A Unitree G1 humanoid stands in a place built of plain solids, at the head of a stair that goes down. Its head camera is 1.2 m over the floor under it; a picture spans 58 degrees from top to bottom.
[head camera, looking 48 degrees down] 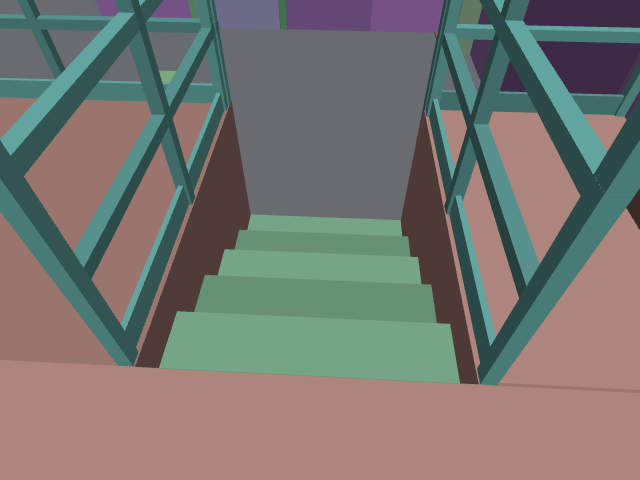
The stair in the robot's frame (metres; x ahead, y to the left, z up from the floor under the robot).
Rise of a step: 0.17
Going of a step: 0.30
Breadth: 1.02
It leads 3 degrees to the right of straight ahead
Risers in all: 6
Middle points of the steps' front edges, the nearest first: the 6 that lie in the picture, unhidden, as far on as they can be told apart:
0.55 0.05 0.00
0.85 0.03 -0.17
1.15 0.01 -0.34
1.45 0.00 -0.51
1.75 -0.02 -0.68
2.05 -0.03 -0.85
